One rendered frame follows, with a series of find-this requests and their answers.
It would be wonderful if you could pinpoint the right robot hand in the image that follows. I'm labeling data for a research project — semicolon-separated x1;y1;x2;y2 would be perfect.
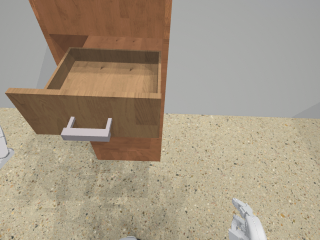
228;198;267;240

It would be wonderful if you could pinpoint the left robot hand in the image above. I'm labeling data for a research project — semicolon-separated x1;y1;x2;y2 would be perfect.
0;125;15;169

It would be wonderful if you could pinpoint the drawer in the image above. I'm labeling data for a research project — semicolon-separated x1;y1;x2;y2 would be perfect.
5;47;162;138

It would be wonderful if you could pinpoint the cabinet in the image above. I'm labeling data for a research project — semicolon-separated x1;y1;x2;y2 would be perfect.
28;0;172;162

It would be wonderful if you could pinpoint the handle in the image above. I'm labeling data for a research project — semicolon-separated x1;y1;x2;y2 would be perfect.
61;116;112;142

